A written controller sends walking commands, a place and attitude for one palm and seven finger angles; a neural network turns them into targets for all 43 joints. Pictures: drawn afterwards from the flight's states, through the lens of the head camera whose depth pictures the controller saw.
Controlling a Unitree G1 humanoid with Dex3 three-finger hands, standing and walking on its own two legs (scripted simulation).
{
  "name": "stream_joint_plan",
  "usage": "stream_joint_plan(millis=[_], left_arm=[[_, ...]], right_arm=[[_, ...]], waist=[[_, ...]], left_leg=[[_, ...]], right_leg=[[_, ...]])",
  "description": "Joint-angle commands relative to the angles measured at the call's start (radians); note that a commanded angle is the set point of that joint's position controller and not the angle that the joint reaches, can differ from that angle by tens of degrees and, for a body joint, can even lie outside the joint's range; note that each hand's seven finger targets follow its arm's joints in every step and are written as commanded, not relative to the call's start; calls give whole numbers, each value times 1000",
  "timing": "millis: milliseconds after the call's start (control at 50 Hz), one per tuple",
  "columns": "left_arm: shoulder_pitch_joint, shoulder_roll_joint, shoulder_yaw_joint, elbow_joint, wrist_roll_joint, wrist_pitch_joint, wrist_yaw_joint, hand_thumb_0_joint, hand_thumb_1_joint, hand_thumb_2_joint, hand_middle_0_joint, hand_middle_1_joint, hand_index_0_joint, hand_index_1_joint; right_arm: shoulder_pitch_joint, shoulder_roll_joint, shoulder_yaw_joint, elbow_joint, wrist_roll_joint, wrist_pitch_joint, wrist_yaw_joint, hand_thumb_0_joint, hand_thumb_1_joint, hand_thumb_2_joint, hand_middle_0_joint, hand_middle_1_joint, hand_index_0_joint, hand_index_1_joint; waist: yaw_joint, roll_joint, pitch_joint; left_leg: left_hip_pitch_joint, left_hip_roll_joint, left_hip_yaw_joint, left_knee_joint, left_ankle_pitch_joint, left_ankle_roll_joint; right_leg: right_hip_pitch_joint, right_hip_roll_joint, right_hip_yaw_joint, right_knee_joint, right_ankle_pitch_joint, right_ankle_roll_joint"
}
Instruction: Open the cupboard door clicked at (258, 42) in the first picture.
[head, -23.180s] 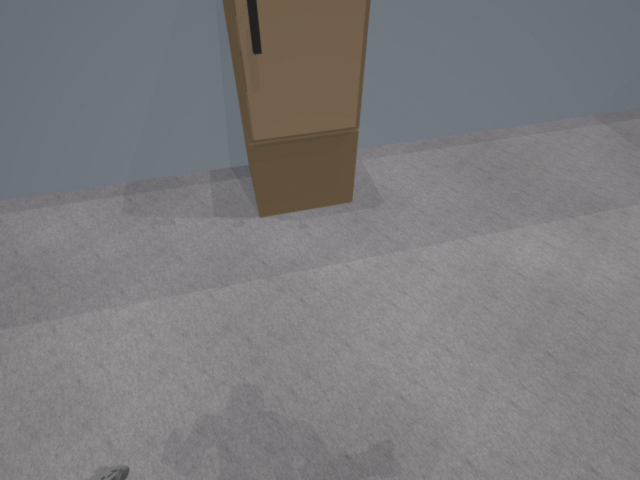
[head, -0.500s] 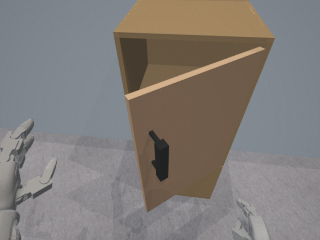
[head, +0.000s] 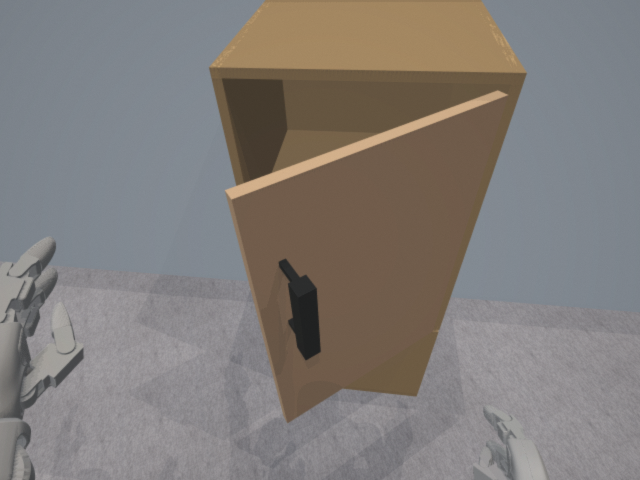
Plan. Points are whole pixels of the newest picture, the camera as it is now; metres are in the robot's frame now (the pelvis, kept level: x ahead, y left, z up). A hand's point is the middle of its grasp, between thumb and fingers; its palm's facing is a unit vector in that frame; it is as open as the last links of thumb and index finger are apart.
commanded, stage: step back with the hand held close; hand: left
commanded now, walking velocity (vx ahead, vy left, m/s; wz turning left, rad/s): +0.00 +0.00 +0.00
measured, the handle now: (297, 309) +0.32 +0.08 +0.06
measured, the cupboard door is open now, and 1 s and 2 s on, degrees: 39 39 39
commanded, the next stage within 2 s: stop stepping back and stand still in 1.10 s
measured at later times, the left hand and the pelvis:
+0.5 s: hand (48, 374) +0.16 +0.27 +0.15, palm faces +0.33 -0.81 -0.49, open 7.4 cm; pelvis -0.05 +0.02 -0.01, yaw -2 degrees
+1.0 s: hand out of the picture +0.05 +0.32 +0.15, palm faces +0.44 -0.80 -0.41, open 7.4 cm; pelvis -0.14 +0.06 -0.02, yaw +1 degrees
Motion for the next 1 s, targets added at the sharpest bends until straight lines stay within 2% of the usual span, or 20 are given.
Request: stream_joint_plan(millis=[0,20,40,80,140,220,320,440,540,640,720,760,780,820,840,880,920,940,960,980], left_arm=[[-82,188,124,-184,2,-63,14,0,900,900,-200,-300,-200,-300],[-170,197,115,-253,2,-72,16,0,900,900,-200,-300,-200,-300],[-237,333,251,-278,12,-108,23,0,900,900,-200,-300,-200,-300],[-65,211,159,-176,19,-105,5,0,900,900,-200,-300,-200,-300],[-2,197,145,-195,22,-104,3,0,900,900,-200,-300,-200,-300],[26,235,177,-243,21,-96,17,0,900,900,-200,-300,-200,-300],[66,269,219,-298,18,-103,33,0,900,900,-200,-300,-200,-300],[94,255,217,-307,19,-118,43,0,900,900,-200,-300,-200,-300],[74,244,216,-313,35,-149,55,0,900,900,-200,-300,-200,-300],[27,236,243,-348,62,-178,59,0,900,900,-200,-300,-200,-300],[40,231,240,-356,49,-186,52,0,900,900,-200,-300,-200,-300],[35,218,218,-346,35,-188,49,0,900,900,-200,-300,-200,-300],[30,217,204,-337,30,-190,51,0,900,900,-200,-300,-200,-300],[4,224,188,-338,29,-185,57,0,900,900,-200,-300,-200,-300],[-11,221,178,-325,34,-180,60,0,900,900,-200,-300,-200,-300],[-45,239,184,-315,44,-174,64,0,900,900,-200,-300,-200,-300],[-86,265,201,-331,47,-174,67,0,900,900,-200,-300,-200,-300],[-87,269,207,-335,46,-173,65,0,900,900,-200,-300,-200,-300],[-78,275,226,-347,46,-181,64,0,900,900,-200,-300,-200,-300],[-65,279,239,-357,40,-190,60,0,900,900,-200,-300,-200,-300]], right_arm=[[-143,-106,-37,-160,2,-56,-7,0,-900,-900,200,300,200,300],[-150,-105,-33,-165,2,-59,-6,0,-900,-900,200,300,200,300],[-126,-124,-36,-186,12,-43,-4,0,-900,-900,200,300,200,300],[-120,-114,-41,-175,5,-13,0,0,-900,-900,200,300,200,300],[-113,-119,-51,-199,9,16,1,0,-900,-900,200,300,200,300],[-112,-118,-58,-227,15,45,-6,0,-900,-900,200,300,200,300],[-113,-111,-62,-251,19,61,-12,0,-900,-900,200,300,200,300],[-99,-117,-64,-255,16,47,-9,0,-900,-900,200,300,200,300],[-86,-128,-61,-252,11,13,-10,0,-900,-900,200,300,200,300],[-78,-138,-66,-251,5,-35,-13,0,-900,-900,200,300,200,300],[-69,-119,-65,-227,-2,-65,-4,0,-900,-900,200,300,200,300],[-63,-113,-62,-204,-5,-70,5,0,-900,-900,200,300,200,300],[-59,-107,-61,-193,-4,-70,9,0,-900,-900,200,300,200,300],[-44,-106,-79,-170,5,-63,11,0,-900,-900,200,300,200,300],[-47,-103,-79,-157,0,-58,12,0,-900,-900,200,300,200,300],[-60,-87,-70,-156,-5,-47,15,0,-900,-900,200,300,200,300],[-69,-82,-57,-149,-9,-39,5,0,-900,-900,200,300,200,300],[-76,-95,-53,-155,-5,-38,-3,0,-900,-900,200,300,200,300],[-91,-117,-62,-168,-4,-40,-10,0,-900,-900,200,300,200,300],[-80,-122,-66,-177,3,-47,-6,0,-900,-900,200,300,200,300]], waist=[[-2,-44,-49],[-8,-15,-62],[-41,-27,4],[-47,-95,-44],[-48,-67,-127],[-50,-62,-170],[-49,-24,-190],[-57,-9,-143],[-67,23,-54],[-53,163,-75],[-57,100,-74],[-66,57,-60],[-72,11,-71],[-82,-187,-118],[-83,-215,-104],[-88,-232,-77],[-94,-140,-49],[-90,-61,-47],[-71,48,-75],[-62,101,-137]], left_leg=[[111,10,-11,-27,202,20],[114,6,-18,-31,194,20],[77,27,-36,16,153,37],[74,27,-34,54,187,37],[91,46,-23,55,317,32],[84,72,-29,55,429,26],[31,90,-46,39,427,26],[-100,97,-75,13,207,28],[-276,116,-138,-80,-207,48],[-547,212,-255,-257,-499,95],[-481,207,-255,-216,-428,92],[-355,159,-221,-155,-337,53],[-236,106,-163,-69,-237,24],[-34,22,-74,223,-132,-15],[-8,0,-63,353,-106,-20],[-126,-3,-85,413,-121,-19],[-153,20,-97,196,-73,-16],[-135,37,-105,42,93,-4],[-135,115,-180,-25,288,25],[-146,184,-205,-53,412,55]], right_leg=[[-124,-30,27,-86,255,22],[-118,-33,31,-83,246,21],[-219,-82,133,-135,328,28],[-191,-111,130,-98,465,42],[-153,-109,102,-33,561,55],[-142,-101,87,16,583,49],[-134,-88,91,59,507,40],[-161,-81,116,52,317,34],[-182,-54,118,46,3,28],[37,33,29,319,-6,44],[-28,27,50,275,-70,24],[-148,-1,98,125,-93,-6],[-251,-43,167,31,-77,-26],[-459,-171,305,-97,-145,-79],[-536,-245,363,-134,-101,-108],[-446,-282,341,-68,223,-116],[-362,-235,271,35,397,-71],[-345,-149,208,102,381,-17],[-303,-38,131,165,313,39],[-215,12,95,256,185,54]])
